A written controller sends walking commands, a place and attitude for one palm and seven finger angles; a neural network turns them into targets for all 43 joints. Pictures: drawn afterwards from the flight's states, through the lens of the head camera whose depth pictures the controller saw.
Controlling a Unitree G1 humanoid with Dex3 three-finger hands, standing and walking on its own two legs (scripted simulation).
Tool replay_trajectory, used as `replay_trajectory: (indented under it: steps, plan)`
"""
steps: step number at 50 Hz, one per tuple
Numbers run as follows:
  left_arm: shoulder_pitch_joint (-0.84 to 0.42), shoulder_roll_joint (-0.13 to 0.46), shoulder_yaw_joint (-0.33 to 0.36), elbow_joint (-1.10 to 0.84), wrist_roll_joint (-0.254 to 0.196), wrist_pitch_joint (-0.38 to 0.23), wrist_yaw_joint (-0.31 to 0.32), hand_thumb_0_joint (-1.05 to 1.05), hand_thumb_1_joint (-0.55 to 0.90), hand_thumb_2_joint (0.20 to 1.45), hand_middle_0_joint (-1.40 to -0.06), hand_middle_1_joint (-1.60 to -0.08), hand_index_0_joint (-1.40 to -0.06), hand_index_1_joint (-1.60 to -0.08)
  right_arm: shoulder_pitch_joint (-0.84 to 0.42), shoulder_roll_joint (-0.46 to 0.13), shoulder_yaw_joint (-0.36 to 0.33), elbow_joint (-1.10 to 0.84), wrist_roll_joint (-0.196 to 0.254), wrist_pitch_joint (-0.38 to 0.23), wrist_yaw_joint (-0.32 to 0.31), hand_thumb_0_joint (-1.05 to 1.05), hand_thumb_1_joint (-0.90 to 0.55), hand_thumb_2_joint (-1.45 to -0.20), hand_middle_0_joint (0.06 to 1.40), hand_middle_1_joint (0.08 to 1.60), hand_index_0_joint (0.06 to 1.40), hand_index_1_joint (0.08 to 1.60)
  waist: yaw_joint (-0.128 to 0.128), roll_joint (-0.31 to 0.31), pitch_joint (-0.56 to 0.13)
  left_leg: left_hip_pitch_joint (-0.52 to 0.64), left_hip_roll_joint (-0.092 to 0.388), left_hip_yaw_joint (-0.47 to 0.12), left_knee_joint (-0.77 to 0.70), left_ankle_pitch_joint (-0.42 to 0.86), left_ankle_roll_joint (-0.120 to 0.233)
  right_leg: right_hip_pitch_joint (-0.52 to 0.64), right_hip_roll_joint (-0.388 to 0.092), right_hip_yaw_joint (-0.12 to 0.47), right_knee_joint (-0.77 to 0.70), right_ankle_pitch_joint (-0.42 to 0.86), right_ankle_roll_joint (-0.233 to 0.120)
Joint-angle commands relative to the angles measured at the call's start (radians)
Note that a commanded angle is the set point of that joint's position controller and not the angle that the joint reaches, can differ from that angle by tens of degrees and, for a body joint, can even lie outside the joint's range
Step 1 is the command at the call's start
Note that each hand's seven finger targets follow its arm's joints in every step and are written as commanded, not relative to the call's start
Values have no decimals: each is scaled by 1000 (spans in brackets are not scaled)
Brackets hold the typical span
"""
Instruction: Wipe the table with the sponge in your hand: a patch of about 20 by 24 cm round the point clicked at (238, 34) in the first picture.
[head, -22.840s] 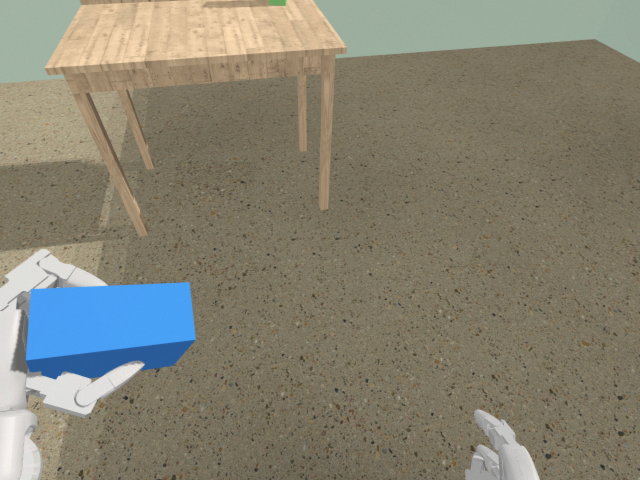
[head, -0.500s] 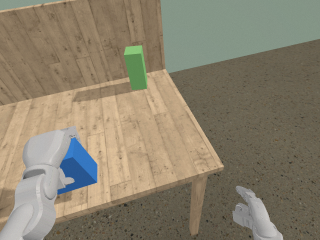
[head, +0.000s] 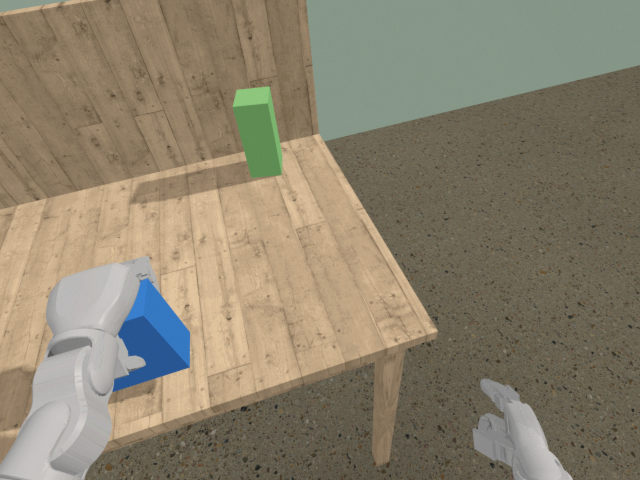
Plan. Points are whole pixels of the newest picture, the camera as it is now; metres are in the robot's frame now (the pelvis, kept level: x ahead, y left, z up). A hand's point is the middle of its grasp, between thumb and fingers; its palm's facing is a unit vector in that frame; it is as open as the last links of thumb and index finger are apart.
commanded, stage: move the sponge above the wiping area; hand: left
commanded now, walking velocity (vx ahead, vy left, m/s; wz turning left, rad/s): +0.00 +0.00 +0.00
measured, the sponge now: (138, 345) +0.24 +0.29 +0.05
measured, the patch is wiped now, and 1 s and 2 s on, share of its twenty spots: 0.00 0.00 0.10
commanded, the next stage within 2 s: lower the sponge onto the table in 0.46 s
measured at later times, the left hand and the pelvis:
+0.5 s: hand (112, 326) +0.23 +0.29 +0.10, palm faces +0.04 -0.06 -1.00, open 10.0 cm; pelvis +0.00 +0.00 +0.00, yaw +0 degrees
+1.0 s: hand (104, 331) +0.23 +0.30 +0.10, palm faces +0.03 -0.07 -1.00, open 10.0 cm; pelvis +0.00 +0.00 +0.00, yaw +0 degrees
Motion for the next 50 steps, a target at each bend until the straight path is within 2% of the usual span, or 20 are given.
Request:
replay_trajectory:
  steps: [1,3,4,6,9,13,14,18,19,23,24,28,34,38,39,43,46,48,49,50]
  plan:
    - [-186,281,208,-202,27,7,55,0,100,1300,-1200,-1600,-1200,-1600,-200,-105,-33,-176,-5,-57,-10,0,-900,-900,200,300,200,300,18,-58,-228,-47,3,-80,-27,324,1,187,-23,111,-20,224,-46]
    - [-190,310,235,-231,25,9,54,0,100,1300,-1200,-1600,-1200,-1600,-239,-101,-25,-181,-1,-60,-10,0,-900,-900,200,300,200,300,23,-48,-210,-36,1,-88,-25,305,5,173,-13,147,-27,202,-55]
    - [-177,277,212,-231,14,6,53,0,100,1300,-1200,-1600,-1200,-1600,-209,-100,-31,-183,-3,-59,-14,0,-900,-900,200,300,200,300,14,-54,-231,-39,3,-71,-18,315,11,193,-24,111,-19,224,-44]
    - [-187,307,231,-210,16,-2,47,0,100,1300,-1200,-1600,-1200,-1600,-194,-107,-33,-172,-2,-57,-17,0,-900,-900,200,300,200,300,9,-67,-214,-45,1,-78,-17,312,8,177,-24,120,-25,226,-42]
    - [-215,253,176,-241,3,-14,36,0,100,1300,-1200,-1600,-1200,-1600,-206,-97,-32,-182,1,-70,-23,0,-900,-900,200,300,200,300,-4,-27,-208,-23,4,-70,-10,291,13,152,-24,113,-32,193,-41]
    - [-194,268,188,-270,9,-30,27,0,100,1300,-1200,-1600,-1200,-1600,-232,-92,-27,-182,1,-79,-20,0,-900,-900,200,300,200,300,5,-10,-193,-7,2,-89,-15,301,7,132,-11,138,-40,183,-50]
    - [-199,235,160,-269,8,-35,26,0,100,1300,-1200,-1600,-1200,-1600,-194,-94,-33,-180,-4,-80,-21,0,-900,-900,200,300,200,300,-3,-30,-208,-16,7,-76,-13,308,9,144,-20,102,-30,196,-42]
    - [-180,315,237,-264,26,-27,43,0,100,1300,-1200,-1600,-1200,-1600,-232,-98,-27,-175,-5,-75,-18,0,-900,-900,200,300,200,300,22,-22,-198,-19,2,-91,-24,297,3,152,-10,150,-38,179,-56]
    - [-184,260,194,-254,21,-22,44,0,100,1300,-1200,-1600,-1200,-1600,-202,-93,-30,-178,-6,-70,-18,0,-900,-900,200,300,200,300,9,-45,-208,-33,5,-74,-23,309,5,168,-21,102,-28,195,-45]
    - [-217,321,239,-218,23,4,53,0,100,1300,-1200,-1600,-1200,-1600,-247,-97,-22,-170,2,-62,-18,0,-900,-900,200,300,200,300,19,-37,-181,-34,-3,-87,-35,264,2,150,-9,151,-48,140,-55]
    - [-248,262,182,-207,20,9,48,0,100,1300,-1200,-1600,-1200,-1600,-226,-96,-22,-171,2,-59,-20,0,-900,-900,200,300,200,300,3,-40,-191,-41,2,-72,-36,272,3,157,-19,104,-41,155,-45]
    - [-214,291,201,-208,16,17,28,0,100,1300,-1200,-1600,-1200,-1600,-255,-96,-18,-177,4,-63,-18,0,-900,-900,200,300,200,300,16,-20,-187,-32,-3,-87,-40,258,4,157,-13,138,-48,140,-53]
    - [-259,251,156,-225,17,-14,7,0,100,1300,-1200,-1600,-1200,-1600,-215,-95,-23,-183,-1,-68,-22,0,-900,-900,200,300,200,300,1,-35,-212,-29,1,-74,-34,256,11,162,-20,101,-43,140,-43]
    - [-234,313,225,-247,25,-37,25,0,100,1300,-1200,-1600,-1200,-1600,-240,-95,-22,-181,-2,-71,-18,0,-900,-900,200,300,200,300,22,-17,-202,-25,1,-95,-41,260,3,157,-7,144,-46,130,-57]
    - [-229,272,197,-255,24,-43,32,0,100,1300,-1200,-1600,-1200,-1600,-209,-92,-29,-180,-6,-71,-19,0,-900,-900,200,300,200,300,15,-22,-233,-25,5,-77,-34,280,5,176,-19,105,-34,156,-48]
    - [-201,295,232,-234,18,-24,53,0,100,1300,-1200,-1600,-1200,-1600,-241,-95,-25,-175,0,-70,-14,0,-900,-900,200,300,200,300,24,-32,-183,-34,5,-94,-43,264,-1,153,-9,140,-47,136,-56]
    - [-186,248,185,-192,9,-4,48,0,100,1300,-1200,-1600,-1200,-1600,-211,-101,-31,-169,1,-62,-15,0,-900,-900,200,300,200,300,12,-55,-166,-57,6,-83,-46,252,-3,148,-22,99,-47,135,-43]
    - [-176,287,217,-178,11,9,45,0,100,1300,-1200,-1600,-1200,-1600,-248,-103,-26,-167,6,-65,-18,0,-900,-900,200,300,200,300,18,-44,-149,-52,3,-90,-46,221,2,131,-10,137,-57,94,-52]
    - [-215,230,156,-178,8,8,36,0,100,1300,-1200,-1600,-1200,-1600,-223,-102,-26,-169,5,-63,-21,0,-900,-900,200,300,200,300,-4,-59,-172,-55,5,-73,-42,221,5,140,-20,98,-50,107,-41]
    - [-239,248,160,-176,14,0,30,0,100,1300,-1200,-1600,-1200,-1600,-212,-103,-28,-164,6,-64,-23,0,-900,-900,200,300,200,300,-7,-67,-165,-54,2,-79,-42,215,4,126,-18,105,-57,96,-39]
